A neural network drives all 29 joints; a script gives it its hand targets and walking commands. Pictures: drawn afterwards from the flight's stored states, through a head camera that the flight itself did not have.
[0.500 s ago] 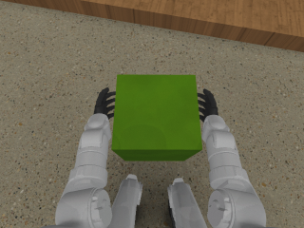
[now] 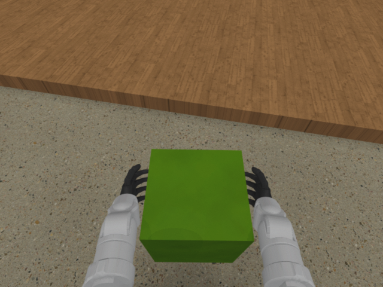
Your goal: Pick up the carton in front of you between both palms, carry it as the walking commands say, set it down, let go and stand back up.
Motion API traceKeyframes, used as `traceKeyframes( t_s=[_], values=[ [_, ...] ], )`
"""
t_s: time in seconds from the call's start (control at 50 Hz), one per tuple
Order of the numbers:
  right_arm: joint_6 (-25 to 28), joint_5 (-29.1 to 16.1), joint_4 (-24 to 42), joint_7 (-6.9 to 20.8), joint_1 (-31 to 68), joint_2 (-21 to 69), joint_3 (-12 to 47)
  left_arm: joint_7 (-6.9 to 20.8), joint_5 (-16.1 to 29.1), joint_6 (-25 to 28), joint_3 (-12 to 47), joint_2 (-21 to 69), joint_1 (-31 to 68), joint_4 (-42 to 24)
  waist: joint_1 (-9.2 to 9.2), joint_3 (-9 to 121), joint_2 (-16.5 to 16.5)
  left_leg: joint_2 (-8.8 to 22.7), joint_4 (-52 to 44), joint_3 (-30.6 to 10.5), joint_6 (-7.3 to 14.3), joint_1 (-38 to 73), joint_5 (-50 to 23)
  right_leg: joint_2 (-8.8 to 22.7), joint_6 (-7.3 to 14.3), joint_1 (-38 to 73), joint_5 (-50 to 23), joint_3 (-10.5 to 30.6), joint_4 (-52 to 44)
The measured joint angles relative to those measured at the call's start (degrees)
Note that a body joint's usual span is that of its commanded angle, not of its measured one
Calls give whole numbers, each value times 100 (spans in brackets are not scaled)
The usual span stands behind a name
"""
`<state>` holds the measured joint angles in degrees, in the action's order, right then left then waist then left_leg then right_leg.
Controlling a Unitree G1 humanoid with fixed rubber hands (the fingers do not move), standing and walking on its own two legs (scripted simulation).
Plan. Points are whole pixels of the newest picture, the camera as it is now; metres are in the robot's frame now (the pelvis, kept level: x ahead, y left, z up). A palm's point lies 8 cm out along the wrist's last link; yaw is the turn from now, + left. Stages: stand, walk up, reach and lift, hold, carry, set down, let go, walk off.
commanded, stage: reach and lift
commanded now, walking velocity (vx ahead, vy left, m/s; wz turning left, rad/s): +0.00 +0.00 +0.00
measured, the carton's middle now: (195, 210) +0.31 +0.01 -0.08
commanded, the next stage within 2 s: hold in 1.20 s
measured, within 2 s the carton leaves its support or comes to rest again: neither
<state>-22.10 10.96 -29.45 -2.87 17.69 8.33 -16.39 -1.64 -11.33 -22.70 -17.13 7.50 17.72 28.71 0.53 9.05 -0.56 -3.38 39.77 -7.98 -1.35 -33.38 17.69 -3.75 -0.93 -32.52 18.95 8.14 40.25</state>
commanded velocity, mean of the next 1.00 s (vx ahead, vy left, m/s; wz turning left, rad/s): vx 0.00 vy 0.00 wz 0.00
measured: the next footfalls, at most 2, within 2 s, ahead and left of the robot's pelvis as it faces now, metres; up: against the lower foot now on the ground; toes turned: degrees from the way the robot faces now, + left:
none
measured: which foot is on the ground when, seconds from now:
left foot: down 0.00-1.00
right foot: down 0.00-1.00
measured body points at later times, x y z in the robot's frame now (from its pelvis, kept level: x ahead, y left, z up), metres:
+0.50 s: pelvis -0.01 +0.00 +0.02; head -0.04 +0.01 +0.47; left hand +0.30 +0.15 +0.04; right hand +0.30 -0.15 +0.04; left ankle +0.02 +0.13 -0.72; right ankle +0.01 -0.13 -0.72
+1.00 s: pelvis +0.01 +0.00 +0.03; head -0.02 +0.00 +0.48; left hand +0.31 +0.15 +0.05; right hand +0.31 -0.15 +0.05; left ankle +0.02 +0.13 -0.72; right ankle +0.01 -0.13 -0.72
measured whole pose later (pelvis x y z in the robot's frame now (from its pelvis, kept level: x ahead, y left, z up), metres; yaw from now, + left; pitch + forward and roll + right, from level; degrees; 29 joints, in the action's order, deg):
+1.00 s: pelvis +0.01 +0.00 +0.03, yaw +0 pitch -4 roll +0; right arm -38.2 15.5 -17.5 0.2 14.4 8.6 -13.0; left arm 0.2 -15.7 -38.2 -13.3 8.5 14.3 17.1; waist 0.1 0.9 -0.3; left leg -2.0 21.4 -7.9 -0.8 -5.9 11.4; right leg -2.2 -0.5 -5.0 12.4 8.0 21.6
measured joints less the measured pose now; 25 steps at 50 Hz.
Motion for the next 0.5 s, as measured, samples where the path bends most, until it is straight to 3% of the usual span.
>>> traceKeyframes(
  t_s=[0.24, 0.5],
  values=[
    [-1032, 241, 702, 169, -429, -1, 283, 48, -218, -968, 327, 76, -465, -674, -75, -344, 50, 74, -1291, -26, 57, 2035, -426, 108, 18, 2060, -452, 30, -1349],
    [-1232, 524, 675, 347, 39, 97, -123, 186, -530, -1221, -26, 205, 61, -646, -18, -844, 22, 93, -1255, 14, 38, 2164, -529, 94, 12, 2170, -556, 31, -1290]
  ],
)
